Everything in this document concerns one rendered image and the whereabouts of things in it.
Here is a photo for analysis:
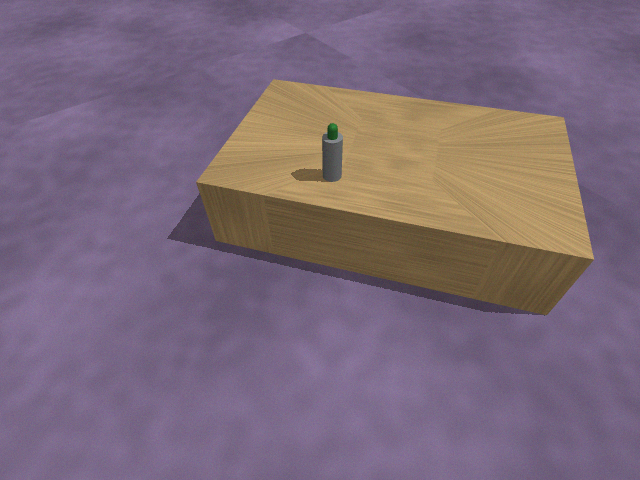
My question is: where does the bottle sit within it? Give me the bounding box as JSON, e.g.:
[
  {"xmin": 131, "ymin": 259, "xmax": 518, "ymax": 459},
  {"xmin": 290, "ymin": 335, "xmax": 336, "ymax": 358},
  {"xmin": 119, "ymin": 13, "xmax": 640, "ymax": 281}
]
[{"xmin": 322, "ymin": 123, "xmax": 343, "ymax": 182}]

